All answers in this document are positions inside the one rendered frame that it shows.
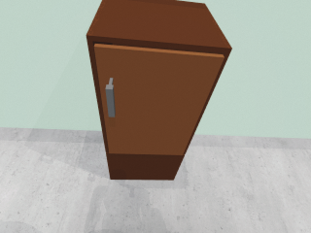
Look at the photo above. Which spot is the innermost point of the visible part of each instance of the cupboard door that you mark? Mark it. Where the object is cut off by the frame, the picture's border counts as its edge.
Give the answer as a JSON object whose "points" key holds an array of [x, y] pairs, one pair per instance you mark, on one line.
{"points": [[159, 96]]}

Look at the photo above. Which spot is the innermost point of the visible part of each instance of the handle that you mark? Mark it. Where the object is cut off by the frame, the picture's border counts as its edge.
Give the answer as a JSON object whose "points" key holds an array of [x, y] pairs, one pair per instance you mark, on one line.
{"points": [[110, 97]]}

